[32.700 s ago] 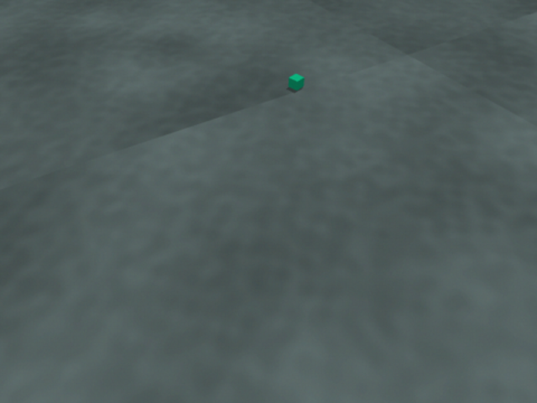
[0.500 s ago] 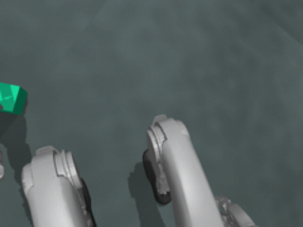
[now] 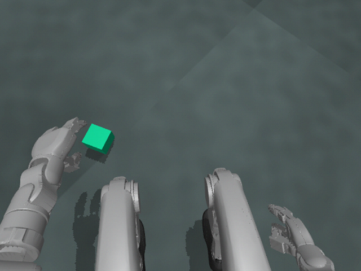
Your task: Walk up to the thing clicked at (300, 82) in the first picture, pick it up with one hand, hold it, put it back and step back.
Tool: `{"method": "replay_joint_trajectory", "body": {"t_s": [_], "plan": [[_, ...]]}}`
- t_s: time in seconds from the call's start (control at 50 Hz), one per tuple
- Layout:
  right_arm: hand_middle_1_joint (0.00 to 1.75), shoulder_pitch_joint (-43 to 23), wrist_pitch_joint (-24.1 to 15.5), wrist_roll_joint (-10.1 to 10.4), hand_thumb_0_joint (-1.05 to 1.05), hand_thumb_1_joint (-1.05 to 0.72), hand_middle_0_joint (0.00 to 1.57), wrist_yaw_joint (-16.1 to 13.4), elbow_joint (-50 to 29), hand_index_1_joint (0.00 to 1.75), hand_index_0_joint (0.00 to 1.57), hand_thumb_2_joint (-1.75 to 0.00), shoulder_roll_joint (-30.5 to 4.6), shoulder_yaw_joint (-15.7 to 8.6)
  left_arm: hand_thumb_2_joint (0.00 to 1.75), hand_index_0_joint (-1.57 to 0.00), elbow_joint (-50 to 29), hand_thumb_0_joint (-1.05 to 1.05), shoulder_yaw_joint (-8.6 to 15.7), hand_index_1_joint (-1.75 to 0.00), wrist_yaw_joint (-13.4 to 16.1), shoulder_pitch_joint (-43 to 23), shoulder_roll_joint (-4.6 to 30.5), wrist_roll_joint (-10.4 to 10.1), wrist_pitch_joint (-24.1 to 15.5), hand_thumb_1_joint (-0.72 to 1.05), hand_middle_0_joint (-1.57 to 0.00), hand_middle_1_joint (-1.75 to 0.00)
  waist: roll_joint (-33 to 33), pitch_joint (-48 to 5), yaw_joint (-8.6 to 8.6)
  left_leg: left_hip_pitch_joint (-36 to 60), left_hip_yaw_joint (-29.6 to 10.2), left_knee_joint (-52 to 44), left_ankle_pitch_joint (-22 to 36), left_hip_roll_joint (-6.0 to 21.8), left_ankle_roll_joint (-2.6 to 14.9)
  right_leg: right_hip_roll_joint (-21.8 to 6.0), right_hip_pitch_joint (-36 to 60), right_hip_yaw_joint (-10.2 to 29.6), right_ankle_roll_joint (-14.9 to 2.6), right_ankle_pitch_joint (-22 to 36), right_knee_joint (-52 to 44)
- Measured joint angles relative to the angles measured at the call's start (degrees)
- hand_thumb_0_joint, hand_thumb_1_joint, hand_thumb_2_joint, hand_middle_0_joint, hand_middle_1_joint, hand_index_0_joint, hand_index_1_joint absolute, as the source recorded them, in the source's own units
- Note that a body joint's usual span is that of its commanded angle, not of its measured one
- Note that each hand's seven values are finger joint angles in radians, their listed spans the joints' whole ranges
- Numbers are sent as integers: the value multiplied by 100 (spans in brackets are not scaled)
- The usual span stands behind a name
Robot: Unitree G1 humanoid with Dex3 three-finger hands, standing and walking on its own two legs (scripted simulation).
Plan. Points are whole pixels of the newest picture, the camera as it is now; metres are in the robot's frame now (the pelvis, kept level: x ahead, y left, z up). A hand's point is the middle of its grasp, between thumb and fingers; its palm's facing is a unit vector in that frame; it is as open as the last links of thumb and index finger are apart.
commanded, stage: home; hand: left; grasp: from above
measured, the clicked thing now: (99, 139) +0.51 +0.26 -0.39
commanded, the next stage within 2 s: none
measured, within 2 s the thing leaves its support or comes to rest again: neither
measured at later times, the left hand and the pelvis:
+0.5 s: hand (46, 201) +0.26 +0.19 +0.10, palm faces -0.07 -0.92 -0.39, open 7.5 cm; pelvis +0.04 -0.01 +0.18, yaw +4 degrees
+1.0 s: hand out of the picture +0.23 +0.19 +0.24, palm faces +0.15 -0.97 -0.20, open 7.5 cm; pelvis +0.09 +0.00 +0.29, yaw +6 degrees
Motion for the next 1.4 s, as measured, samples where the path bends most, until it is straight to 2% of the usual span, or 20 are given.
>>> {"method": "replay_joint_trajectory", "body": {"t_s": [0.04,0.08,0.16,0.22,0.28,0.36,0.46,0.54,0.72,0.78,0.86,1.08,1.4], "plan": [[30,-23,-50,62,1,-90,20,-41,-57,30,20,-89,28,21,94,-22,-419,1,-23,-46,-127,384,-156,-364,51,54,-23,-45,-39,-35,65,274,25,-279,32,9,-10,-14,254,-5,-18,28,-254],[30,-38,-99,117,1,-90,20,-99,-92,30,20,-89,60,35,95,-22,-817,1,5,-44,-156,751,-326,-621,65,61,-23,-43,-81,-72,112,521,33,-528,64,4,-34,-38,492,-22,-47,45,-479],[30,-99,-151,198,1,-90,20,-238,-131,30,20,-90,129,41,94,-22,-1470,1,166,-39,23,1342,-604,-908,146,73,-23,-38,-129,-108,154,1004,36,-956,118,-20,-87,-90,967,-62,-104,58,-858],[30,-161,-197,228,1,-90,20,-342,-140,30,20,-90,191,22,93,-22,-1791,1,302,-36,184,1659,-761,-1200,385,79,-22,-35,-110,-119,154,1396,49,-1284,162,-30,-109,-120,1350,-81,-129,78,-1153],[30,-176,-260,268,1,-90,20,-446,-189,30,20,-90,263,9,92,-21,-2128,1,385,-33,215,2010,-885,-1683,765,83,-22,-33,-63,-82,152,1877,62,-1677,211,-11,-116,-120,1819,-104,-150,128,-1537],[30,-75,-374,311,1,-90,20,-582,-244,30,20,-90,332,41,91,-21,-2659,1,341,-31,171,2654,-1040,-2419,1260,85,-21,-31,-6,-52,131,2640,97,-2337,295,23,-121,-116,2570,-127,-167,221,-2192],[30,181,-572,329,1,-90,20,-770,-250,30,20,-90,375,110,90,-20,-3083,1,317,-30,205,3391,-1253,-3159,1587,88,-21,-30,-8,-81,72,3662,141,-3182,397,51,-127,-118,3580,-154,-191,323,-3028],[30,412,-735,324,1,-90,20,-934,-246,30,20,-90,403,156,90,-20,-3272,2,408,-30,310,3784,-1431,-3540,1767,89,-21,-30,-43,-80,21,4466,147,-3830,499,66,-134,-117,4398,-199,-207,426,-3689],[30,968,-979,300,1,-90,20,-1283,-366,30,20,-90,384,267,90,-20,-3980,2,590,-30,332,4643,-1745,-4193,2451,89,-20,-29,-16,-73,-24,6202,189,-5251,784,103,-118,-98,6175,-258,-198,758,-5194],[30,1128,-1070,290,2,-90,20,-1379,-428,30,20,-90,374,298,90,-20,-4288,2,607,-29,308,4958,-1804,-4338,2636,89,-20,-29,30,-83,-9,6701,195,-5656,877,104,-102,-97,6696,-278,-190,866,-5637],[30,1219,-1193,249,2,-90,20,-1461,-491,30,20,-90,381,323,90,-20,-4525,1,637,-29,229,5241,-1834,-4405,2748,90,-20,-29,67,-85,33,7140,205,-6006,959,91,-85,-111,7151,-292,-178,955,-6009],[30,1030,-1463,117,2,-90,20,-1458,-468,30,20,-90,403,315,90,-19,-4448,2,643,-29,-12,5312,-1831,-4340,2715,89,-20,-29,2,90,153,7491,215,-6216,1003,41,-76,-162,7499,-295,-161,969,-6186],[30,1063,-1437,75,2,-90,20,-1414,-308,30,20,-90,383,290,90,-20,-4365,2,606,-29,-4,5222,-1809,-4279,2599,90,-20,-29,-20,171,144,7593,237,-6236,1002,62,-74,-140,7595,-272,-158,990,-6223]]}}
